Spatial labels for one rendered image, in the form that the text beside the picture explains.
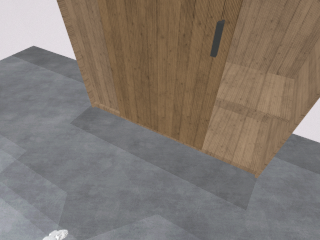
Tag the handle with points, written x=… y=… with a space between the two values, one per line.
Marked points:
x=217 y=38

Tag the wardrobe door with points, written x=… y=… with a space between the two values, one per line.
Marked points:
x=159 y=53
x=88 y=29

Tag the left robot hand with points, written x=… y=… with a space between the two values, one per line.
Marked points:
x=57 y=235

